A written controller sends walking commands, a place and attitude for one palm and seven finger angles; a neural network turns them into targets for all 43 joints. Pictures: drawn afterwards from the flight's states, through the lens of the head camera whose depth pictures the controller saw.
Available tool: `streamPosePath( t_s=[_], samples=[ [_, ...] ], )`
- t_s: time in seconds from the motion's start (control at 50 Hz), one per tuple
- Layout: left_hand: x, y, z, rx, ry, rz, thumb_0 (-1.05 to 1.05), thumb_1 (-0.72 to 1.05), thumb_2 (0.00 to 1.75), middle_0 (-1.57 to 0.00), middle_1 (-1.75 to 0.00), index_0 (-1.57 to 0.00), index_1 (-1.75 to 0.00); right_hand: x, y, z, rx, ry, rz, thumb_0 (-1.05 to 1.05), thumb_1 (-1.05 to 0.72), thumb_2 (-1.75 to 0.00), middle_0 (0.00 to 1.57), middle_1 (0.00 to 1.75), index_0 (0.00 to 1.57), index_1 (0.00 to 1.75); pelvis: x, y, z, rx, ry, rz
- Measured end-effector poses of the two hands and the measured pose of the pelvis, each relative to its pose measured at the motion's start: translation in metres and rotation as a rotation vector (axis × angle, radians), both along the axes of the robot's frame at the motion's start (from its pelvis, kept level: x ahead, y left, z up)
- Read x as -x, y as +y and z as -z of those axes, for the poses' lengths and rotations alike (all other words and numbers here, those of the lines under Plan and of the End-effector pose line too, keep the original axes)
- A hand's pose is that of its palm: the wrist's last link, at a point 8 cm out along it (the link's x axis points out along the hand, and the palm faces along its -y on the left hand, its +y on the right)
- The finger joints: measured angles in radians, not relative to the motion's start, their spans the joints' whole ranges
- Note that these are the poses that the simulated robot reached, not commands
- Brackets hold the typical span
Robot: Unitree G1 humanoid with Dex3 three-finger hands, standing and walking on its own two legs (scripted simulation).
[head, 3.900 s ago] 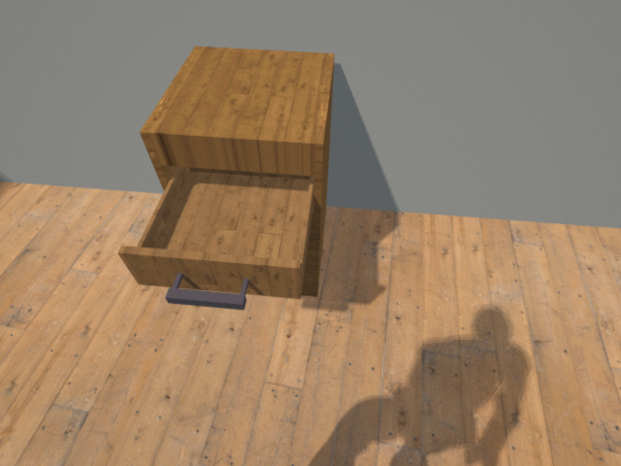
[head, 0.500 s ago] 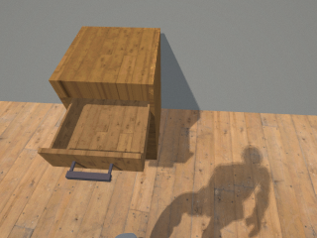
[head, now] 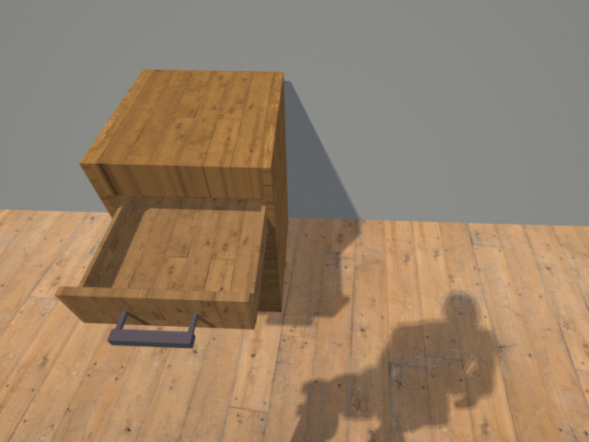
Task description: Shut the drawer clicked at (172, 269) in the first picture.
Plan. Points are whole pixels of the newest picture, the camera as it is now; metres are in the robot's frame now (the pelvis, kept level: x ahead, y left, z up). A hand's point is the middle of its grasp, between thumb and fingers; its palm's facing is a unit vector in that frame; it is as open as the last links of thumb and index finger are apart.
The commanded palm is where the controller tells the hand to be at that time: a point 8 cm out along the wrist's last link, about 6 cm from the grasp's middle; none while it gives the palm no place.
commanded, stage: come to a stop and stand still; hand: left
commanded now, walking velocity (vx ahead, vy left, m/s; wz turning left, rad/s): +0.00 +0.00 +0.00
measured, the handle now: (155, 328) +0.36 +0.31 -0.22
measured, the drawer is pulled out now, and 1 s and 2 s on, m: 0.28 0.28 0.28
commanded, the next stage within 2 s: look again from close up in 0.60 s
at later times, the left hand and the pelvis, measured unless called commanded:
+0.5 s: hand out of the picture -0.06 +0.20 -0.17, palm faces +0.06 -0.98 -0.18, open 7.4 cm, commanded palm none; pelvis -0.06 +0.02 +0.00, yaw +2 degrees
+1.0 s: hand out of the picture -0.10 +0.15 -0.17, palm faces +0.07 -0.99 -0.12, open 7.4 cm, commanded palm none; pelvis -0.05 +0.01 +0.01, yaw +2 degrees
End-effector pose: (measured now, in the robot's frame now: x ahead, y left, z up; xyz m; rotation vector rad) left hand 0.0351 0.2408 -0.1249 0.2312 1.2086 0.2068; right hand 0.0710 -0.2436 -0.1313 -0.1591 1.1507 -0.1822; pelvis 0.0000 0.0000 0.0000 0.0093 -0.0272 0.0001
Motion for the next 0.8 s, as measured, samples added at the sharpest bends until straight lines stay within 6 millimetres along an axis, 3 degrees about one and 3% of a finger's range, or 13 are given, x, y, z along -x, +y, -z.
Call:
streamPosePath(
  t_s=[0.1, 0.16, 0.34, 0.46, 0.52, 0.6, 0.68, 0.8],
  samples=[
    [-0.011, 0.003, 0.01, 0.041, -0.08, -0.005, 0.0, 0.91, 0.9, -0.2, -0.3, -0.2, -0.3, 0.014, 0.008, -0.009, 0.027, -0.039, -0.038, 0.0, -0.91, -0.9, 0.2, 0.29, 0.2, 0.3, 0.015, 0.001, 0.004, -0.006, -0.025, -0.006],
    [-0.006, -0.002, 0.008, 0.061, -0.102, 0.008, 0.0, 0.91, 0.9, -0.2, -0.3, -0.2, -0.3, 0.029, 0.014, -0.006, 0.015, -0.015, -0.065, 0.0, -0.91, -0.9, 0.2, 0.29, 0.2, 0.3, 0.029, 0.002, 0.004, -0.005, -0.026, -0.009],
    [0.063, -0.006, 0.015, 0.095, 0.023, -0.016, 0.0, 0.9, 0.9, -0.2, -0.3, -0.2, -0.3, 0.08, 0.021, 0.0, -0.01, 0.075, -0.039, 0.0, -0.92, -0.9, 0.2, 0.3, 0.21, 0.3, 0.049, 0.008, 0.001, 0.027, -0.014, -0.036],
    [0.093, 0.002, 0.02, 0.112, 0.108, -0.043, 0.0, 0.91, 0.9, -0.2, -0.3, -0.2, -0.3, 0.129, 0.027, -0.003, 0.009, 0.198, -0.015, 0.0, -0.92, -0.9, 0.2, 0.29, 0.2, 0.3, 0.054, 0.015, -0.003, 0.039, 0.003, -0.031],
    [0.11, 0.003, 0.018, 0.108, 0.145, -0.06, 0.0, 0.91, 0.9, -0.2, -0.3, -0.2, -0.3, 0.143, 0.029, -0.003, 0.0, 0.251, -0.014, 0.01, -0.91, -0.9, 0.2, 0.3, 0.2, 0.3, 0.057, 0.016, -0.004, 0.028, 0.018, -0.031],
    [0.138, -0.002, 0.013, 0.103, 0.208, -0.09, 0.0, 0.91, 0.9, -0.2, -0.3, -0.19, -0.3, 0.145, 0.032, 0.002, -0.02, 0.269, -0.02, 0.01, -0.91, -0.9, 0.2, 0.3, 0.2, 0.3, 0.062, 0.015, -0.006, 0.021, 0.021, -0.033],
    [0.163, -0.012, 0.006, 0.108, 0.257, -0.111, 0.0, 0.91, 0.9, -0.19, -0.3, -0.19, -0.3, 0.133, 0.036, 0.003, -0.046, 0.235, -0.029, 0.01, -0.91, -0.9, 0.2, 0.29, 0.2, 0.3, 0.062, 0.013, -0.01, 0.02, 0.015, -0.035],
    [0.176, -0.029, 0.009, 0.139, 0.291, -0.115, 0.0, 0.91, 0.9, -0.2, -0.3, -0.19, -0.3, 0.121, 0.033, 0.003, -0.041, 0.195, -0.029, 0.02, -0.93, -0.9, 0.2, 0.3, 0.2, 0.3, 0.06, 0.01, -0.01, 0.028, 0.002, -0.031]
  ],
)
